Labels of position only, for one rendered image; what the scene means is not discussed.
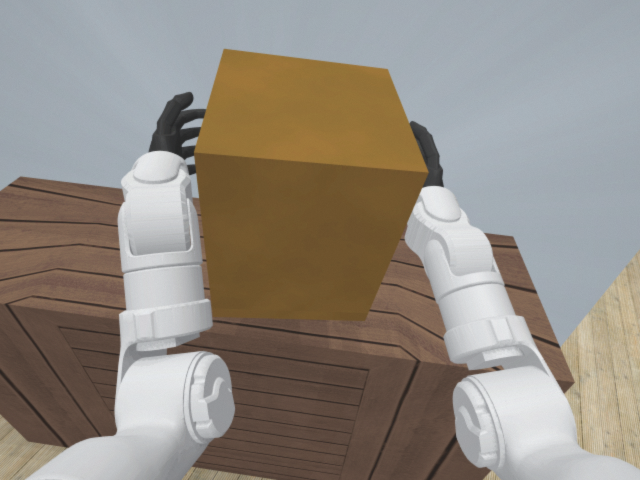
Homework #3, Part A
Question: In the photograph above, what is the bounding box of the right robot forearm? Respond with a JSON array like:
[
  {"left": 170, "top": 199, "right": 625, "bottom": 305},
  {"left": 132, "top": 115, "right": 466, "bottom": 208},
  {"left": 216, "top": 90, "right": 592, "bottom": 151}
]
[{"left": 405, "top": 186, "right": 577, "bottom": 440}]

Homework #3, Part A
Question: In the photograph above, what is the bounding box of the robot left hand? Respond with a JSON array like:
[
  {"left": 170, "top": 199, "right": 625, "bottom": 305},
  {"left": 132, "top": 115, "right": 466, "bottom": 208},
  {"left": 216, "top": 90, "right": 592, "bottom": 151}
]
[{"left": 148, "top": 92, "right": 206, "bottom": 175}]

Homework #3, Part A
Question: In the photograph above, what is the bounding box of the robot left upper arm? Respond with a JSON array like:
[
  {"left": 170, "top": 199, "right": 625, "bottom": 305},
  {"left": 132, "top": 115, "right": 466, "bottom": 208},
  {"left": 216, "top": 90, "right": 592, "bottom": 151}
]
[{"left": 25, "top": 351, "right": 235, "bottom": 480}]

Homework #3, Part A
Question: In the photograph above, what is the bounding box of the carton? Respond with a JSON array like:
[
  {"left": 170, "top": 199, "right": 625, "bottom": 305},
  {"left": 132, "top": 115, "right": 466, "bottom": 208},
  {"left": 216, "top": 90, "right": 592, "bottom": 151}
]
[{"left": 194, "top": 49, "right": 429, "bottom": 321}]

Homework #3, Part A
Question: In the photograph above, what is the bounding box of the robot right hand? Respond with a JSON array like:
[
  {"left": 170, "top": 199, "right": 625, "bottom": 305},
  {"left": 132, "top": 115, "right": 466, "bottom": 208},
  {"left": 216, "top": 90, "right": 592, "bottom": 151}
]
[{"left": 410, "top": 121, "right": 444, "bottom": 188}]

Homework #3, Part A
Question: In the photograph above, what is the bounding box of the left robot forearm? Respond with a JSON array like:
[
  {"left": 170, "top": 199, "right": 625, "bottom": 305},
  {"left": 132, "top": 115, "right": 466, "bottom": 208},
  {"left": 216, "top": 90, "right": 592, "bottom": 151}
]
[{"left": 115, "top": 151, "right": 213, "bottom": 427}]

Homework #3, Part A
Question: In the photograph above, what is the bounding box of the robot right upper arm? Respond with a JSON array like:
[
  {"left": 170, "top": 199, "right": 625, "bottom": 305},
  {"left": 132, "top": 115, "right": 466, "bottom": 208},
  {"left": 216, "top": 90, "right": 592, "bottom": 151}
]
[{"left": 453, "top": 366, "right": 640, "bottom": 480}]

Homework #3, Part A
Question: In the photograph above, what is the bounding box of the pedestal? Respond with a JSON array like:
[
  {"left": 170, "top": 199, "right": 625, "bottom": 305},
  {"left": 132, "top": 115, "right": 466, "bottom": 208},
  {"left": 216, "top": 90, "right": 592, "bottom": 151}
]
[{"left": 0, "top": 176, "right": 575, "bottom": 480}]

